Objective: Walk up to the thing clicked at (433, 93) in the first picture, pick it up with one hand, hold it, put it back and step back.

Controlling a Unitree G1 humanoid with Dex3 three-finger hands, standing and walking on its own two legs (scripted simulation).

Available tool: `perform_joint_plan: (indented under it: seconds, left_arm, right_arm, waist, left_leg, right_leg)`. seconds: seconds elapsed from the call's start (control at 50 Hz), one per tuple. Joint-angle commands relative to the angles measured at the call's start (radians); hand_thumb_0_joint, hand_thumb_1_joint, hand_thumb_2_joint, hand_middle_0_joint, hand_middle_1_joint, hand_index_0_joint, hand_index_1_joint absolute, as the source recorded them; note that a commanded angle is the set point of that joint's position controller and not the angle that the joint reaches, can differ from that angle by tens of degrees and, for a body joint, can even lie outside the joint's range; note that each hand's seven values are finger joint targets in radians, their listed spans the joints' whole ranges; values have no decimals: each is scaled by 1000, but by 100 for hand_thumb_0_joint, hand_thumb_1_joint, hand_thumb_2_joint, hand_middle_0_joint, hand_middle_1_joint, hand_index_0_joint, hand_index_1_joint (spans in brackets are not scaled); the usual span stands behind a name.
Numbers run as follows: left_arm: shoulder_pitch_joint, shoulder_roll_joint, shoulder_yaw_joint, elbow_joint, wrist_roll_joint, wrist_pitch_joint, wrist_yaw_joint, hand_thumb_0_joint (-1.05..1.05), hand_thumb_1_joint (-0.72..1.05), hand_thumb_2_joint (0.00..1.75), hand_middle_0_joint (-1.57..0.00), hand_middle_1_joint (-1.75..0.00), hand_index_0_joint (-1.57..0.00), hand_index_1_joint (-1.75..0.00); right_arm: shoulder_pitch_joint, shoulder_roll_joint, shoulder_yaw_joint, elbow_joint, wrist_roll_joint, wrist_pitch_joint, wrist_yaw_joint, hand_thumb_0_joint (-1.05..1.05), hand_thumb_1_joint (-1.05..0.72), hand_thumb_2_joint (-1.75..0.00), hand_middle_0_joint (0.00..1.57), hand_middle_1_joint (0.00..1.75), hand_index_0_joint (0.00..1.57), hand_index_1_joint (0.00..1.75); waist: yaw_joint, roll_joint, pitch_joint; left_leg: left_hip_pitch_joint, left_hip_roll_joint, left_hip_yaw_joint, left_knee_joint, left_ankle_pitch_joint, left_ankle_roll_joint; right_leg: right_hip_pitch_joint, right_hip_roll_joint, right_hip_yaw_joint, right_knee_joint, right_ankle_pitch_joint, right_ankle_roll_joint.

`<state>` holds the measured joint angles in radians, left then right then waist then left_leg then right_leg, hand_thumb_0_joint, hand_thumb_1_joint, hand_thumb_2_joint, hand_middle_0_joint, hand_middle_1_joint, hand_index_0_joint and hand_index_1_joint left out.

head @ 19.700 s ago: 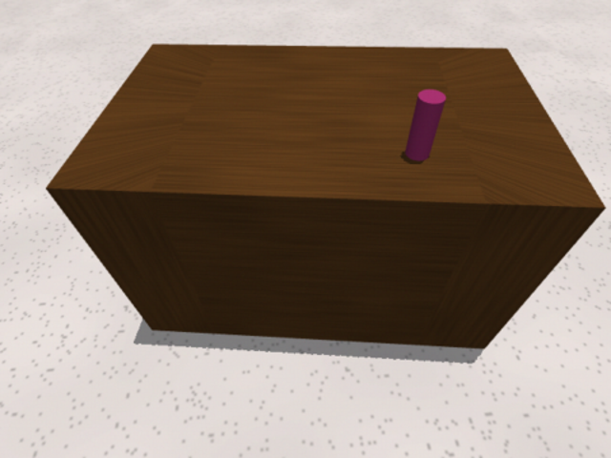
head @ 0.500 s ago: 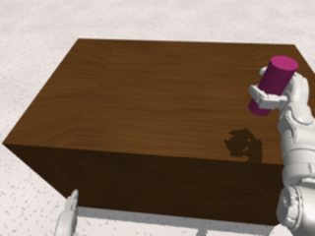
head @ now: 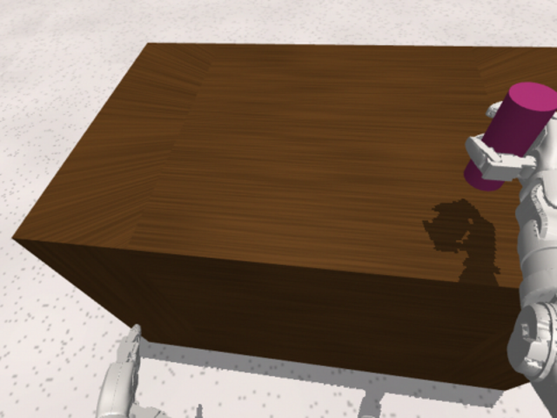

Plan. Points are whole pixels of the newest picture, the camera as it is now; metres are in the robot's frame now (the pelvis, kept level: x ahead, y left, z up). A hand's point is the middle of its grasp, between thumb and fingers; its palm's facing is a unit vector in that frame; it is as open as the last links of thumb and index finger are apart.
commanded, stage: crouch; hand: right
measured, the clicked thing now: (505, 141) +0.46 -0.25 +0.13
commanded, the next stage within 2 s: lower in 0.14 s
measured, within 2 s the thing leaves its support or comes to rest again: rests again in 1.32 s
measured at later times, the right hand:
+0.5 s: hand (487, 157) +0.48 -0.25 +0.09, palm faces +0.25 +0.97 +0.02, open 7.8 cm
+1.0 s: hand (475, 171) +0.49 -0.25 +0.04, palm faces +0.25 +0.97 +0.02, open 7.8 cm
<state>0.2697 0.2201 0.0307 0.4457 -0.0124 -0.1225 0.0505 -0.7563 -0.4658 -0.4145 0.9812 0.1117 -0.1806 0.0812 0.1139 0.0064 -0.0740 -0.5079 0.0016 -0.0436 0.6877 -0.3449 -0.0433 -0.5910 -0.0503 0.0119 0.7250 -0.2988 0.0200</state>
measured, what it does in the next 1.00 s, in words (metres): stands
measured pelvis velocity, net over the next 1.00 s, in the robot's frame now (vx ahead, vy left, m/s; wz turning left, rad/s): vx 0.00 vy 0.00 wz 0.01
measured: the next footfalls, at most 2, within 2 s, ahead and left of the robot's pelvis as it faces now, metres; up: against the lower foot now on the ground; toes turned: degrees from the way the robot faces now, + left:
none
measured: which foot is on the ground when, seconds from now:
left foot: down 0.00-1.00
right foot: down 0.00-1.00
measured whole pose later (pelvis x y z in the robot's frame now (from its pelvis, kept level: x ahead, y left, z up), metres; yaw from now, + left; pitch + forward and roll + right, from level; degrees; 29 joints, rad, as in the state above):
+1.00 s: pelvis +0.00 +0.00 -0.04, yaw +0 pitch +18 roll +3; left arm 0.34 0.23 0.03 0.18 0.03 -0.06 0.01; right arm -0.79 -0.53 -0.50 1.10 0.06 -0.32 0.10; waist 0.19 0.01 -0.14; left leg -0.81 -0.02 -0.03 0.94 -0.45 -0.04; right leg -0.91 -0.06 0.04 1.00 -0.41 0.02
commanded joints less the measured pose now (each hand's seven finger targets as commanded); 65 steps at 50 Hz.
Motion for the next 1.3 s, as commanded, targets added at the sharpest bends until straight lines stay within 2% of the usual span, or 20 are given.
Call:
perform_joint_plan:
  seconds: [0.0,0.24,0.3,0.34,0.4,0.42,0.48,0.54,0.6,0.64,0.68,0.74,0.76,0.8,0.86,0.92,1.0,1.04,1.14,1.28]
  left_arm:
    - [-36,140,60,-170,4,-51,5,0,-55,5,-6,-5,-6,-5]
    - [-28,159,71,-245,9,-38,-2,0,-55,6,-5,-5,-5,-5]
    - [1,141,62,-222,9,-32,-9,0,-55,6,-5,-5,-5,-5]
    - [-16,182,96,-260,16,-34,-5,0,-56,6,-5,-5,-5,-5]
    - [53,116,47,-232,22,-29,-20,0,-55,6,-5,-5,-5,-5]
    - [33,162,91,-264,22,-30,-15,0,-55,6,-5,-5,-5,-5]
    - [8,150,67,-306,30,-31,-18,0,-55,6,-5,-5,-5,-5]
    - [30,191,115,-315,30,-26,-13,0,-55,6,-5,-5,-5,-6]
    - [13,168,88,-333,36,-23,-17,0,-55,6,-5,-5,-5,-5]
    - [59,118,54,-278,38,-16,-26,0,-55,7,-5,-5,-5,-5]
    - [-5,157,76,-384,36,-19,-20,0,-55,6,-5,-5,-5,-5]
    - [53,191,106,-385,39,-7,-21,0,-55,6,-5,-5,-5,-5]
    - [74,150,78,-354,38,-4,-27,0,-55,6,-5,-5,-5,-5]
    - [-7,190,100,-480,35,-11,-22,0,-55,6,-5,-5,-5,-5]
    - [113,126,64,-379,40,7,-37,0,-54,6,-5,-5,-5,-5]
    - [64,184,106,-444,45,5,-29,0,-55,6,-5,-5,-5,-5]
    - [111,132,72,-414,43,15,-39,0,-54,5,-5,-5,-5,-5]
    - [55,192,117,-505,43,13,-31,0,-55,6,-5,-5,-5,-5]
    - [108,157,89,-470,47,30,-36,0,-55,5,-5,-5,-5,-5]
    - [101,180,108,-509,49,39,-37,0,-54,5,-5,-5,-5,-5]
  right_arm:
    - [-493,-263,-17,-246,12,-84,5,0,-39,-134,136,146,139,146]
    - [-528,-303,-42,-189,-2,-106,4,0,-45,-135,137,147,140,147]
    - [-436,-245,-28,-78,0,-104,13,0,-47,-134,137,146,140,146]
    - [-477,-289,-44,-111,-10,-121,11,0,-46,-135,137,146,140,146]
    - [-473,-265,-40,-93,-6,-142,23,0,-45,-136,138,148,141,148]
    - [-471,-281,-56,-93,-6,-147,22,0,-46,-136,138,148,141,148]
    - [-537,-335,-77,-164,-16,-178,19,0,-47,-136,139,148,141,148]
    - [-496,-322,-75,-128,-15,-179,22,0,-49,-136,138,147,141,147]
    - [-520,-336,-84,-150,-21,-193,13,0,-48,-136,139,148,141,148]
    - [-489,-267,-53,-101,-20,-193,23,0,-46,-135,138,147,141,147]
    - [-526,-343,-84,-151,-30,-206,16,0,-47,-137,139,149,142,149]
    - [-473,-338,-100,-111,-30,-200,13,0,-47,-135,137,146,140,146]
    - [-466,-309,-81,-84,-32,-198,17,0,-46,-137,138,148,141,148]
    - [-515,-362,-114,-174,-32,-212,12,0,-48,-135,138,147,141,147]
    - [-445,-278,-71,-64,-38,-201,20,0,-47,-135,138,147,140,147]
    - [-500,-365,-115,-144,-43,-215,14,0,-48,-135,137,146,139,146]
    - [-455,-282,-78,-88,-38,-207,21,0,-50,-135,138,146,140,146]
    - [-481,-357,-117,-147,-45,-211,12,0,-49,-135,138,147,140,147]
    - [-484,-299,-95,-150,-43,-222,9,0,-49,-132,136,144,138,144]
    - [-462,-337,-121,-134,-50,-226,2,0,-47,-135,137,146,140,146]
  waist:
    - [6,-115,-414]
    - [25,-104,-423]
    - [26,-76,-377]
    - [31,-94,-424]
    - [28,-120,-397]
    - [42,-99,-417]
    - [30,-137,-475]
    - [53,-133,-501]
    - [39,-173,-504]
    - [44,-175,-482]
    - [50,-166,-548]
    - [64,-151,-497]
    - [57,-156,-473]
    - [58,-142,-559]
    - [69,-169,-464]
    - [68,-188,-540]
    - [75,-171,-488]
    - [69,-170,-568]
    - [75,-205,-517]
    - [72,-157,-541]
  left_leg:
    - [11,-30,62,-58,290,35]
    - [-31,-33,64,-32,268,36]
    - [-59,-36,67,-17,247,37]
    - [-72,-36,65,0,258,38]
    - [-113,-37,65,23,258,40]
    - [-124,-40,68,33,253,41]
    - [-119,-35,61,54,233,43]
    - [-143,-39,65,71,246,41]
    - [-169,-39,67,86,227,46]
    - [-202,-44,72,105,217,47]
    - [-168,-39,63,105,231,44]
    - [-183,-43,69,114,225,45]
    - [-191,-41,66,116,227,43]
    - [-170,-41,69,131,258,42]
    - [-247,-44,73,147,216,46]
    - [-236,-42,72,161,224,48]
    - [-245,-42,71,168,215,43]
    - [-232,-46,75,177,223,46]
    - [-279,-48,82,194,187,54]
    - [-261,-48,76,201,211,46]
  right_leg:
    - [328,20,-19,-43,248,-24]
    - [279,19,-15,-8,221,-28]
    - [229,18,-10,-1,202,-28]
    - [248,15,-9,13,223,-26]
    - [223,15,-7,47,258,-25]
    - [222,11,-2,49,256,-24]
    - [201,16,-3,68,205,-27]
    - [212,15,5,93,232,-29]
    - [210,10,10,108,239,-23]
    - [177,10,14,118,245,-21]
    - [178,14,8,137,213,-30]
    - [132,14,9,138,186,-30]
    - [122,16,5,147,188,-33]
    - [144,13,9,162,226,-33]
    - [111,12,10,169,204,-28]
    - [126,8,13,184,213,-28]
    - [66,14,7,199,170,-34]
    - [110,12,15,202,199,-30]
    - [90,7,19,199,187,-23]
    - [52,12,16,232,172,-34]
